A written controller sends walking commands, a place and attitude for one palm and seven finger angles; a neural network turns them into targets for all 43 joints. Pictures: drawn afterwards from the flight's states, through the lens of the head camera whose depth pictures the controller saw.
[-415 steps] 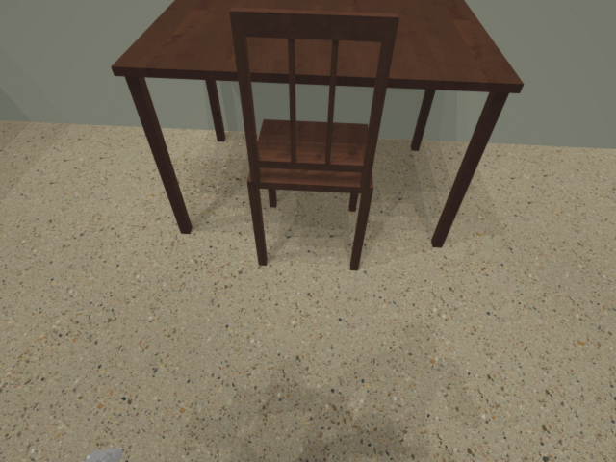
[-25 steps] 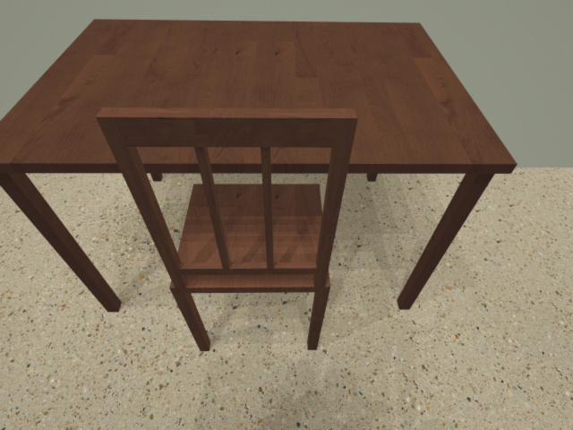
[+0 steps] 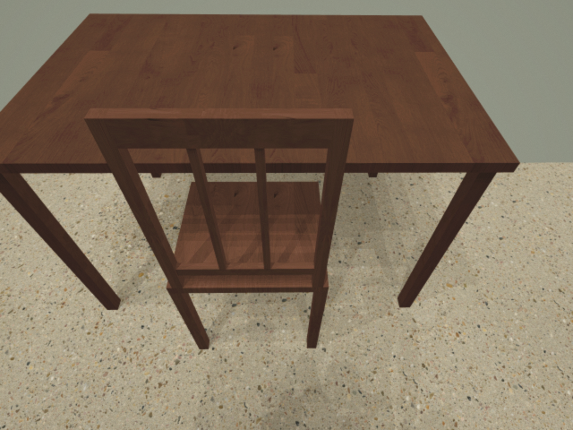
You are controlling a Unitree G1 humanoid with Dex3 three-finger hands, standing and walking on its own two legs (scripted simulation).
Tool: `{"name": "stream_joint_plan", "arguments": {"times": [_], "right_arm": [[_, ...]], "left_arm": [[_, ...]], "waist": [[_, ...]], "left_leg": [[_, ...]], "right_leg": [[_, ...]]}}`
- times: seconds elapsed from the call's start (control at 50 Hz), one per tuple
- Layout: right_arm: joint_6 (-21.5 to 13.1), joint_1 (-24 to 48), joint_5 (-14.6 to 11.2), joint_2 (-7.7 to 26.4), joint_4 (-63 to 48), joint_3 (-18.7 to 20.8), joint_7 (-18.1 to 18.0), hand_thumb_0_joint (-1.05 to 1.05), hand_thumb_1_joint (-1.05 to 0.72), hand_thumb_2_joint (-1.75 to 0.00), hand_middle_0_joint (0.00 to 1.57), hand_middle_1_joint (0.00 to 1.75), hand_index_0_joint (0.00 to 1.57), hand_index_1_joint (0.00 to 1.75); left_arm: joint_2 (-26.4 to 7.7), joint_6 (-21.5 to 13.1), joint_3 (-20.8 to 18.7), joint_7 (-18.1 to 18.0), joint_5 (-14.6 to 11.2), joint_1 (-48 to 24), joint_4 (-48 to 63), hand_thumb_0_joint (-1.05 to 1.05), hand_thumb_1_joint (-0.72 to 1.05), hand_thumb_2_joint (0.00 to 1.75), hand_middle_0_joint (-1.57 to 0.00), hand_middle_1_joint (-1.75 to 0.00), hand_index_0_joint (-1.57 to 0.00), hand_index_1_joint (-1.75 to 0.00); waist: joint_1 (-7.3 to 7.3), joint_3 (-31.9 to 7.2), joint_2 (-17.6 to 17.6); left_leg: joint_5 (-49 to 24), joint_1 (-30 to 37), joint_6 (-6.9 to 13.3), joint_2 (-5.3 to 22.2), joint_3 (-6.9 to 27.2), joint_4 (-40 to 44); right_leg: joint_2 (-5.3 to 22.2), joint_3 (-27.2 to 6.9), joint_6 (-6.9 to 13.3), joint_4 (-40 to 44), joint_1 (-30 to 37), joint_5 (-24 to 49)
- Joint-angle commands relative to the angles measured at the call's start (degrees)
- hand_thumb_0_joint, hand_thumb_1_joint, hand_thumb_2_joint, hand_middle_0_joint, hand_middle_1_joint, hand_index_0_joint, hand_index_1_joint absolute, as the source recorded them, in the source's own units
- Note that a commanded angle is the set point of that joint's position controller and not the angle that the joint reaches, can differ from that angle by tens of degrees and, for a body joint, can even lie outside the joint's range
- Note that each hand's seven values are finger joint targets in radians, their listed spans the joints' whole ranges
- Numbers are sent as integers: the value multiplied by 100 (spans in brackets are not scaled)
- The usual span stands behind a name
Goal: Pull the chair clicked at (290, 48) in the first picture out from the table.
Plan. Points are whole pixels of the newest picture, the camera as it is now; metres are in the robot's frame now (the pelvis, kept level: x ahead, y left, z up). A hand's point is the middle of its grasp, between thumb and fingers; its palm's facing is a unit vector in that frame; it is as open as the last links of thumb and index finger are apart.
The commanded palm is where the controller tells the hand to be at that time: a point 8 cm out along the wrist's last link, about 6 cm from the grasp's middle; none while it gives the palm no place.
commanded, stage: look again from close up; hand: left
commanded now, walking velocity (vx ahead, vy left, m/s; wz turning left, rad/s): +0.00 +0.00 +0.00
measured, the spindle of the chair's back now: (210, 217) +0.49 +0.18 -0.05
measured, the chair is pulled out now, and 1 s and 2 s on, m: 0.00 0.00 0.00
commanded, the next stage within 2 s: shuffle to correct the standing spot in 0.06 s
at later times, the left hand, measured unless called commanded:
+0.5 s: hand out of the picture +0.00 +0.15 -0.18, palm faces +0.03 -0.98 -0.19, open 7.4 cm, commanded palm none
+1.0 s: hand out of the picture +0.05 +0.17 -0.18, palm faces +0.01 -0.97 -0.26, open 7.3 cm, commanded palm none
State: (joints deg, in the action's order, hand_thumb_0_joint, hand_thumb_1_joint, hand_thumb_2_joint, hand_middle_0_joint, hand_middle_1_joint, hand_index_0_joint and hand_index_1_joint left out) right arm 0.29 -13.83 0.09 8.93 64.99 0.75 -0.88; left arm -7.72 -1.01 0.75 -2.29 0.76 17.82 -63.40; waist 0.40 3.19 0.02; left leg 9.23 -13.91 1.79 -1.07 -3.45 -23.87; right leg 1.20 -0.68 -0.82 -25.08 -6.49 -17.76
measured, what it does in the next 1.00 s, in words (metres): stands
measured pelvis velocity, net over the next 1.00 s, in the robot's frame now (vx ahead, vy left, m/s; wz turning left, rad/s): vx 0.01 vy -0.02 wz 0.00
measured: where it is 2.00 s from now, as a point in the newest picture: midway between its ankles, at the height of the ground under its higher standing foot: outside the picture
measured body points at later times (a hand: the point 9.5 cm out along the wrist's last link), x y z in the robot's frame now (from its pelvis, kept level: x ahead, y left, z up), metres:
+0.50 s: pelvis +0.04 -0.02 -0.01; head +0.05 -0.02 +0.44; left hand +0.00 +0.20 -0.16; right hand +0.02 -0.23 -0.17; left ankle +0.04 +0.10 -0.74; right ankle -0.05 -0.13 -0.74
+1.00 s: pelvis +0.01 -0.02 -0.01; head +0.03 -0.02 +0.44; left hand +0.05 +0.23 -0.16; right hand +0.09 -0.25 -0.16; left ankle +0.04 +0.10 -0.74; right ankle -0.05 -0.13 -0.74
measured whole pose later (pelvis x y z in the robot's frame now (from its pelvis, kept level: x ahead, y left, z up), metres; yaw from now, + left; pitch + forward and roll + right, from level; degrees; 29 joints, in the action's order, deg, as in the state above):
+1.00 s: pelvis +0.01 -0.02 -0.01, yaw +0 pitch -1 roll +0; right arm 0.1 -11.5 0.9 10.8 54.7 1.2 -1.0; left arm -10.4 -1.3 -0.4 -3.4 1.0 17.4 -55.5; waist 1.0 2.4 0.6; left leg 16.0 -17.3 0.8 0.7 -2.3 -34.9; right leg -0.9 0.2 0.9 -32.9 -8.1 -23.3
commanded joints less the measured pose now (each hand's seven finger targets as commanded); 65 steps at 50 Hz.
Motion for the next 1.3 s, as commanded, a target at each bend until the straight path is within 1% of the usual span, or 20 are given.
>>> {"name": "stream_joint_plan", "arguments": {"times": [0.0,0.14,0.24,0.32,0.42,0.46,0.52,0.54,0.68,0.74,0.8,0.82,0.84,0.86,0.88,0.92,0.96,1.06,1.14,1.28], "right_arm": [[-98,-285,-18,567,-195,77,-34,0,-90,-90,20,30,20,30],[-109,-276,-13,588,-202,73,-43,0,-90,-90,20,30,20,30],[-85,-372,27,610,-91,93,-23,0,-90,-90,20,30,20,30],[-102,-436,36,635,-131,149,-15,0,-90,-90,20,30,20,30],[-196,-486,20,540,-129,168,-35,0,-90,-90,20,30,20,30],[-243,-457,24,426,-103,106,-72,0,-90,-90,20,30,20,30],[-236,-450,6,405,-50,56,-138,0,-90,-90,20,30,20,30],[-216,-473,-9,421,-32,52,-155,0,-90,-90,20,30,20,30],[-90,-226,-40,530,-238,138,-161,0,-90,-90,20,30,20,30],[-59,-166,-25,619,-405,175,-145,0,-90,-90,20,30,20,30],[-15,-24,-15,634,-495,189,-125,0,-90,-90,20,30,20,30],[-128,298,6,769,-1017,188,-81,0,-90,-90,20,30,20,30],[-106,-85,54,476,-1149,141,-12,0,-90,-90,20,30,20,30],[-101,-68,48,462,-1201,132,-4,0,-90,-90,20,30,20,30],[-95,-209,97,500,-1287,135,0,0,-90,-90,20,30,20,30],[-110,-361,83,573,-1262,120,-17,0,-90,-90,20,30,20,30],[-95,-129,70,717,-1293,107,-38,0,-90,-90,20,30,20,30],[-31,66,88,823,-1349,78,36,0,-90,-90,20,30,20,30],[-37,-61,104,874,-1263,80,49,0,-90,-90,20,30,20,30],[-138,-150,50,854,-1026,81,12,0,-90,-90,20,30,20,30]], "left_arm": [[-617,-40,-129,-44,16,502,86,0,90,90,-20,-30,-20,-30],[-634,-48,-130,-58,11,488,82,0,90,90,-20,-30,-20,-30],[-598,-9,-148,6,36,539,-5,0,90,90,-20,-30,-20,-30],[-579,-6,-179,43,51,598,5,0,90,90,-20,-30,-20,-30],[-542,-71,-213,44,43,801,-56,0,90,90,-20,-30,-20,-30],[-523,-121,-212,-2,20,872,-107,0,90,90,-20,-30,-20,-30],[-576,-169,-197,-88,-19,972,-128,0,90,90,-20,-30,-20,-30],[-603,-168,-196,-107,-31,918,-90,0,90,90,-20,-30,-20,-30],[-741,-59,-255,-153,6,678,252,0,90,90,-20,-30,-20,-30],[-841,-38,-299,-171,26,643,393,0,90,90,-20,-30,-20,-30],[-821,-21,-285,-159,28,551,461,0,90,90,-20,-30,-20,-30],[-822,-185,-257,-300,100,677,462,0,90,90,-20,-30,-20,-30],[-1025,-198,-318,-249,105,367,816,0,90,90,-20,-30,-20,-30],[-989,-225,-273,-212,96,297,897,0,90,90,-20,-30,-20,-30],[-1033,-225,-321,-192,95,222,1071,0,90,90,-20,-30,-20,-30],[-1010,-179,-292,-157,18,199,1154,0,90,90,-20,-30,-20,-30],[-898,-45,-243,-136,12,258,1167,0,90,90,-20,-30,-20,-30],[-997,68,-182,-41,33,35,1185,0,90,90,-20,-30,-20,-30],[-1042,80,-180,-2,29,138,1142,0,90,90,-20,-30,-20,-30],[-851,52,-145,33,44,498,823,0,90,90,-20,-30,-20,-30]], "waist": [[-37,73,-41],[-35,-62,-66],[-14,261,-15],[-11,465,75],[-61,264,-47],[-67,2,-227],[-50,-276,-323],[-30,-325,-250],[-66,-187,-22],[-69,-486,-50],[-66,-426,-232],[-63,-127,-452],[103,-359,-948],[82,-541,-967],[167,-717,-486],[190,-723,-250],[16,-229,233],[0,641,75],[-30,364,131],[-165,-69,271]], "left_leg": [[-362,624,-32,620,739,409],[-739,762,-28,648,714,318],[1019,495,8,605,803,515],[1482,293,105,677,950,593],[234,364,197,685,787,49],[-1217,466,120,565,490,-431],[-2192,642,5,542,334,-617],[-2323,741,-6,558,333,-550],[-2612,984,-23,707,444,-258],[-2652,1011,-41,709,443,-396],[-1982,910,-95,685,442,-324],[-1661,493,-139,637,90,-1550],[465,-394,-42,391,297,-1410],[1012,-481,-45,289,189,-1319],[766,-312,-42,181,-14,-1088],[-589,217,71,372,222,-860],[-1003,63,194,690,645,-724],[1291,-556,115,510,828,-31],[1799,-510,128,542,993,289],[1738,-355,282,811,1342,860]], "right_leg": [[450,-333,185,554,-789,646],[483,-301,177,487,-673,1007],[348,-229,239,524,-881,-425],[244,-155,288,301,-1019,-556],[303,-113,358,179,-729,336],[430,-207,355,106,-378,1934],[625,-201,245,-55,23,4469],[641,-162,213,-80,59,4682],[630,-244,210,57,-242,3654],[697,-306,244,-30,-119,3809],[713,-367,270,70,-178,3518],[738,-690,-101,207,-671,5156],[958,-750,229,-114,84,5089],[962,-734,474,-276,172,5036],[1018,-653,625,-523,268,5572],[643,-395,522,-789,-143,4343],[316,-265,395,-457,-614,1851],[192,-445,404,265,-1283,-1090],[168,-366,361,223,-1252,-1309],[114,-46,253,-44,-759,-429]]}}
